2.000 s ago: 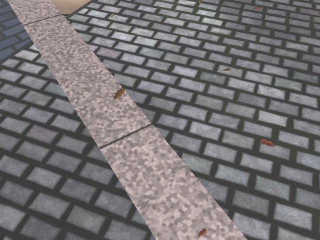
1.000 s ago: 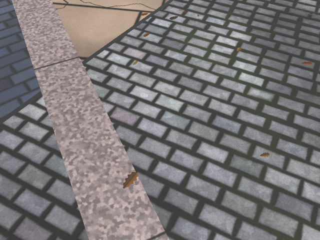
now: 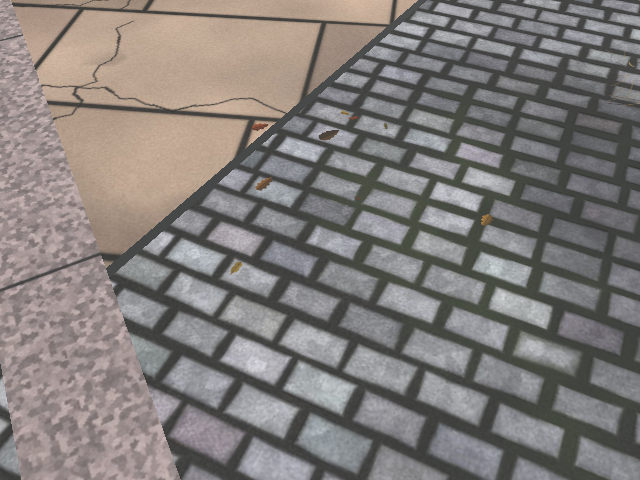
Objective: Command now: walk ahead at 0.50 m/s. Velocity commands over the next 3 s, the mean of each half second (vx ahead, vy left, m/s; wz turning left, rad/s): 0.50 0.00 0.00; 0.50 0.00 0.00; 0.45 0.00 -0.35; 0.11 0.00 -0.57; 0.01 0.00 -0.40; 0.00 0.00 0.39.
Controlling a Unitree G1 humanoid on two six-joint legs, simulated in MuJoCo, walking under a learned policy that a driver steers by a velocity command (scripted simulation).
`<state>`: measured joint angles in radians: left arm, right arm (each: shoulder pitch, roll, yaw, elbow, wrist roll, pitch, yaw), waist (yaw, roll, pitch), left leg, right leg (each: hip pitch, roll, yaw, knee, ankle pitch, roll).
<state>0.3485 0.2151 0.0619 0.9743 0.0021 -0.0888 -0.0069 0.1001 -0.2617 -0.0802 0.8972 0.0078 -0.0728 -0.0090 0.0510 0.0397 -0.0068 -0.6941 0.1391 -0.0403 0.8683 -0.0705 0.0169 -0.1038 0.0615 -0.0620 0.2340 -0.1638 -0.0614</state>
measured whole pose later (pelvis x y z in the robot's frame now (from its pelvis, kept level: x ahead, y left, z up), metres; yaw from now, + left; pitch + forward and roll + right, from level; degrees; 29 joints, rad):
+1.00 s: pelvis +0.56 +0.00 -0.01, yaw +0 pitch +1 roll -1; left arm 0.24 0.23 0.06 0.96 0.01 -0.09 -0.03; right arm 0.21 -0.27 -0.08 0.95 0.02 -0.08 -0.01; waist 0.02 0.04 0.02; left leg -0.55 0.10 -0.02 1.12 -0.30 0.04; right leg -0.24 0.05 -0.07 0.37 -0.15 -0.06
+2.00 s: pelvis +0.91 +0.00 -0.01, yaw -30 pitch +3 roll +2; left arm 0.16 0.29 0.09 0.69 0.00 0.02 0.01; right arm 0.04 -0.31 -0.08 0.84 0.00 0.00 -0.04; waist 0.01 0.02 0.06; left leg -0.55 0.02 -0.03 1.05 -0.43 -0.05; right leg -0.40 0.06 0.05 0.46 -0.12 -0.06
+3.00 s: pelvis +0.95 +0.06 -0.02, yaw -25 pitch +2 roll -2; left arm 0.13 0.32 0.09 0.73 0.00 0.03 0.05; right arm 0.18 -0.31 -0.06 0.69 0.00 0.01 0.02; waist -0.01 -0.04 0.05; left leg -0.33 -0.04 -0.01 0.57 -0.27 0.06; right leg -0.48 -0.02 0.03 1.11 -0.52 0.06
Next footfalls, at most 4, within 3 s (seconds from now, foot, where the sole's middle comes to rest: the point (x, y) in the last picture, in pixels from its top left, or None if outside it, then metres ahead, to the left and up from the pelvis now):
0.24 left None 0.32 0.16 -0.79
0.80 right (396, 425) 0.63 -0.08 -0.79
1.34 left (300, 309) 0.93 0.15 -0.79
1.80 right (409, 298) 0.97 -0.13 -0.79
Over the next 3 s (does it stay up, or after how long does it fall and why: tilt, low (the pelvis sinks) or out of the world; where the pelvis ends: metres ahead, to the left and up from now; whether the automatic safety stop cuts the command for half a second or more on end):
stays up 0.95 0.06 -0.02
